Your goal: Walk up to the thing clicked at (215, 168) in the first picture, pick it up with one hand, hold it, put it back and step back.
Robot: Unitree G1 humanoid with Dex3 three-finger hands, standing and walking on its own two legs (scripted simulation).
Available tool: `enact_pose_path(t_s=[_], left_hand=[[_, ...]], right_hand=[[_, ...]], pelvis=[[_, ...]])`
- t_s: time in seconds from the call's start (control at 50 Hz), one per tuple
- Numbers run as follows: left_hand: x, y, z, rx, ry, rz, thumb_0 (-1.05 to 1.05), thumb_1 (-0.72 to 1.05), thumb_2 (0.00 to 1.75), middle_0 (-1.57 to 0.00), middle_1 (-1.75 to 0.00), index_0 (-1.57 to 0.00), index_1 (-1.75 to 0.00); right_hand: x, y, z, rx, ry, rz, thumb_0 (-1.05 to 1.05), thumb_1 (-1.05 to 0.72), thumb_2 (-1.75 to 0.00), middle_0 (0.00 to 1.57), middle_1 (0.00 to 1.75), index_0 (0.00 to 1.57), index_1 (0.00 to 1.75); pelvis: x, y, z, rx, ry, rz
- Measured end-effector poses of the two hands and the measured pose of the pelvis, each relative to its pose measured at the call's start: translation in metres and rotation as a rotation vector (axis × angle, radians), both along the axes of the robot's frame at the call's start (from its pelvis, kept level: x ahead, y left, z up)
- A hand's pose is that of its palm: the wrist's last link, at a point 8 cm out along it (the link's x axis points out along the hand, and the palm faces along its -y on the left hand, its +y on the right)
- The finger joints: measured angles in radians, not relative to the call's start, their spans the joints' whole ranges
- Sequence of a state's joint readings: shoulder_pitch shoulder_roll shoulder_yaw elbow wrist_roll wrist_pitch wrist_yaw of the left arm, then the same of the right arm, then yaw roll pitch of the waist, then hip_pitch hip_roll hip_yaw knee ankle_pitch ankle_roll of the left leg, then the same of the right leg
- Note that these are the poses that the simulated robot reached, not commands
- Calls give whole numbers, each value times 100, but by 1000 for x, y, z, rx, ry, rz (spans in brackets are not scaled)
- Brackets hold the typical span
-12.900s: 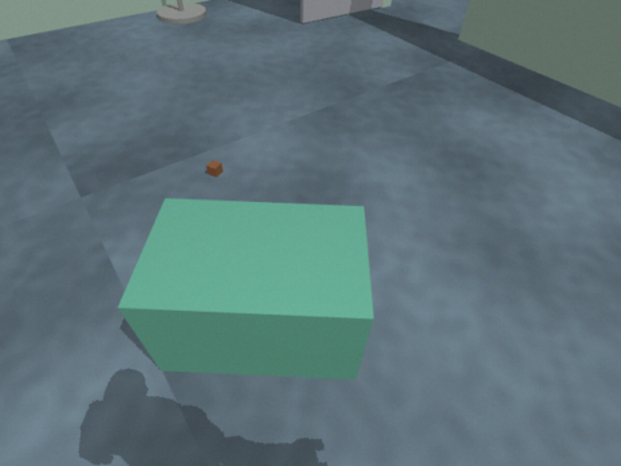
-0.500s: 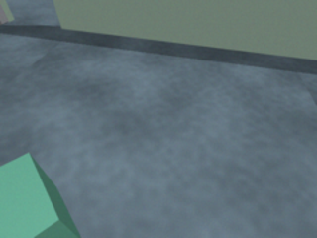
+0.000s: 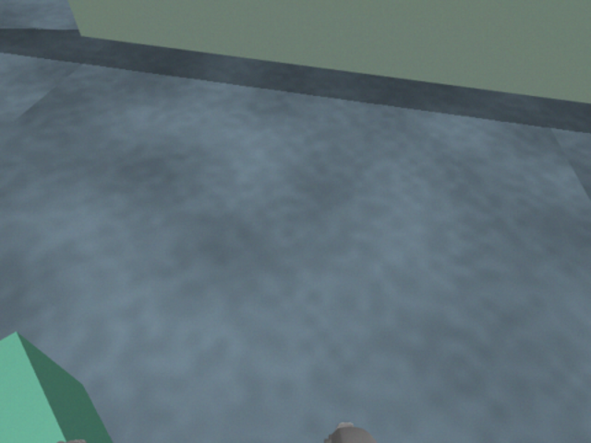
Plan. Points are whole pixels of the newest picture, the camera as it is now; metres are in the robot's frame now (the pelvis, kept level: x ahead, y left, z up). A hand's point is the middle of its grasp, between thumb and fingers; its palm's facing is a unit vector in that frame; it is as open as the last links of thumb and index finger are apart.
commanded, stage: walk up
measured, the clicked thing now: out of the picture +0.44 +1.55 -0.75
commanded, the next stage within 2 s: none
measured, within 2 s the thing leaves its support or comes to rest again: neither
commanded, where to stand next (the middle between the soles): +0.33 -0.04 m, yaw +42 degrees
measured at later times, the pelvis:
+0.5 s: pelvis +0.17 -0.07 -0.01, yaw +19 degrees
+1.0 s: pelvis +0.28 -0.13 -0.05, yaw +33 degrees
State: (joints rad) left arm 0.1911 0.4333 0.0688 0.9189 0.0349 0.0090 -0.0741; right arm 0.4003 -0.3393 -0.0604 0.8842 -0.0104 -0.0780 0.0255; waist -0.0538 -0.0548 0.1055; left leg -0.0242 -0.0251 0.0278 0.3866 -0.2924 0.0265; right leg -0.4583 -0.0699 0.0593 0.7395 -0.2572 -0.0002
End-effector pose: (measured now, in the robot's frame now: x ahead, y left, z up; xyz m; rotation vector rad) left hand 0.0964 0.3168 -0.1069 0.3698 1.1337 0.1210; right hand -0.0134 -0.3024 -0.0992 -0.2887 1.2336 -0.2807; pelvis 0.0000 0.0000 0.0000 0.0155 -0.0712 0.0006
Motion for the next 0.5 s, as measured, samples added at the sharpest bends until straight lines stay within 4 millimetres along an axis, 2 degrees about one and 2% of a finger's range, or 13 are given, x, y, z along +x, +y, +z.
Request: enact_pose_path(t_s=[0.06, 0.12, 0.16, 0.2, 0.28, 0.38, 0.44, 0.5], left_hand=[[48, -17, 9, -9, -118, 24, 0, 91, 89, -20, -30, -20, -30], [88, -39, 14, -17, -209, 33, 0, 91, 89, -20, -30, -20, -30], [106, -53, 16, -12, -253, 43, 0, 91, 89, -20, -30, -20, -30], [113, -65, 21, -14, -275, 54, 0, 91, 89, -20, -30, -20, -30], [103, -77, 30, -21, -271, 149, 0, 91, 89, -21, -30, -20, -30], [76, -74, 26, -3, -213, 271, 0, 90, 89, -21, -31, -21, -30], [56, -69, 17, 7, -158, 336, 0, 90, 89, -21, -30, -20, -30], [37, -66, 3, 7, -89, 395, 0, 91, 89, -21, -30, -20, -30]], right_hand=[[13, -6, -6, 33, 80, 44, 1, -90, -90, 21, 30, 20, 30], [40, -24, -16, 37, 106, 83, 1, -90, -90, 21, 30, 20, 30], [66, -39, -25, 28, 102, 110, 1, -90, -90, 21, 30, 20, 30], [98, -50, -26, 13, 82, 147, 1, -90, -90, 21, 30, 20, 30], [169, -69, -13, -7, 14, 251, 1, -91, -90, 21, 30, 20, 30], [250, -83, 6, -46, -48, 358, 1, -91, -90, 20, 29, 20, 30], [293, -83, 14, -75, -51, 417, 1, -91, -90, 20, 29, 20, 30], [335, -74, 19, -104, -49, 481, 1, -91, -90, 20, 29, 20, 30]], pelvis=[[22, -15, -2, 7, 18, 56], [47, -33, -10, 17, 31, 92], [61, -44, -16, 3, 28, 116], [71, -52, -14, 6, 17, 151], [99, -63, -4, 19, 9, 199], [132, -71, 0, -4, 13, 251], [151, -73, -1, -24, 21, 289], [170, -73, -6, -40, 30, 323]])
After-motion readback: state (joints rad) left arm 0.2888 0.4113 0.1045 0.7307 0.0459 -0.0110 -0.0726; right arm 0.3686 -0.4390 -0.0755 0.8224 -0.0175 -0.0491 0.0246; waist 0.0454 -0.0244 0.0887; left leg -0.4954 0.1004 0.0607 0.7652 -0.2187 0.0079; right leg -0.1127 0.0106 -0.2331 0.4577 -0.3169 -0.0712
